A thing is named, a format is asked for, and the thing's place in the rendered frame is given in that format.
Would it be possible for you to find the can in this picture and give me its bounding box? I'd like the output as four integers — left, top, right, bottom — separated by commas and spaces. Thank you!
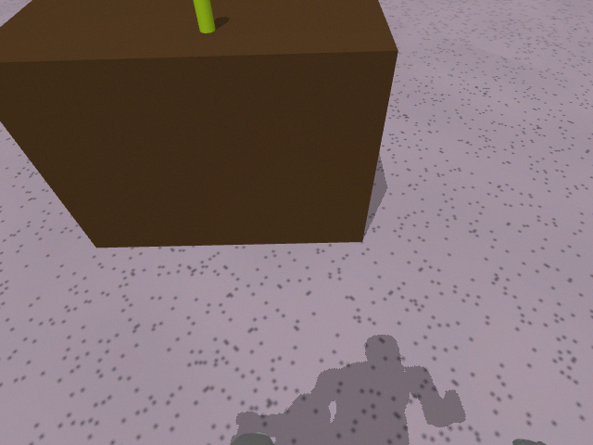
193, 0, 216, 33

